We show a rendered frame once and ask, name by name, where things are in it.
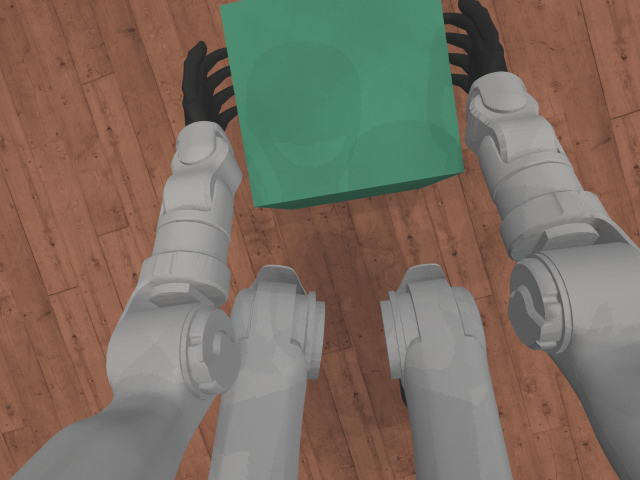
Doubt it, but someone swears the carton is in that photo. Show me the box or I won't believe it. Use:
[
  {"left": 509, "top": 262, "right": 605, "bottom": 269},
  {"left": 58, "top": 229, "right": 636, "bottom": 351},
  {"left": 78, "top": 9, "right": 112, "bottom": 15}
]
[{"left": 219, "top": 0, "right": 464, "bottom": 210}]

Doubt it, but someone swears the left robot forearm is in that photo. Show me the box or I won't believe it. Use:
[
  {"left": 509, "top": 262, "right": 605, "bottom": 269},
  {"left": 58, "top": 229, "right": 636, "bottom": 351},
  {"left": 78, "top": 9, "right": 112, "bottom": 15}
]
[{"left": 106, "top": 121, "right": 242, "bottom": 386}]

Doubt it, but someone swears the robot left thigh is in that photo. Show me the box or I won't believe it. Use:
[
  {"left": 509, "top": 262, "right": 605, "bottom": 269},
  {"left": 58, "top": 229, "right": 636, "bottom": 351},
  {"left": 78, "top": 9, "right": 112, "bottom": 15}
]
[{"left": 208, "top": 281, "right": 325, "bottom": 480}]

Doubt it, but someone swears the robot right shin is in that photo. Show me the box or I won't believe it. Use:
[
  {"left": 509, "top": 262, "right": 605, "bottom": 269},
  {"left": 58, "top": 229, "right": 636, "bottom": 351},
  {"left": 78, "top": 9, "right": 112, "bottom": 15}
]
[{"left": 395, "top": 263, "right": 487, "bottom": 389}]

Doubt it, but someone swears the robot left upper arm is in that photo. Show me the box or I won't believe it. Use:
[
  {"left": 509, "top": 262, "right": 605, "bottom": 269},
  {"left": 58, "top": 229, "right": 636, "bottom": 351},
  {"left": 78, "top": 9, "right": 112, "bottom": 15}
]
[{"left": 10, "top": 302, "right": 241, "bottom": 480}]

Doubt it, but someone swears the right robot forearm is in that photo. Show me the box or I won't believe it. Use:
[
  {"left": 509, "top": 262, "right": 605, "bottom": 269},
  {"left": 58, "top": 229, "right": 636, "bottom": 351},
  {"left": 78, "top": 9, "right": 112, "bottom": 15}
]
[{"left": 464, "top": 72, "right": 640, "bottom": 262}]

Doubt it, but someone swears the robot right upper arm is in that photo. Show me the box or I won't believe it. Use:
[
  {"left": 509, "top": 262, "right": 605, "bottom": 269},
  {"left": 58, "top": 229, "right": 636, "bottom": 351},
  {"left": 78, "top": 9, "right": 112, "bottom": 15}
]
[{"left": 507, "top": 242, "right": 640, "bottom": 480}]

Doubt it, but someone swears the left robot hand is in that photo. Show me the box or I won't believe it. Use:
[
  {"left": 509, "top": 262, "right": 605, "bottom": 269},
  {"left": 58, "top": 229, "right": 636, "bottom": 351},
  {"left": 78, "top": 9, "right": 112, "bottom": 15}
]
[{"left": 182, "top": 41, "right": 238, "bottom": 132}]

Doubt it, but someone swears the right robot hand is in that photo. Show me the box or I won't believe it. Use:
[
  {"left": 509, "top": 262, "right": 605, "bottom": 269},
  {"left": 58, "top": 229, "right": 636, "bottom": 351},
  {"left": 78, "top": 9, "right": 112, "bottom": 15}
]
[{"left": 443, "top": 0, "right": 508, "bottom": 94}]

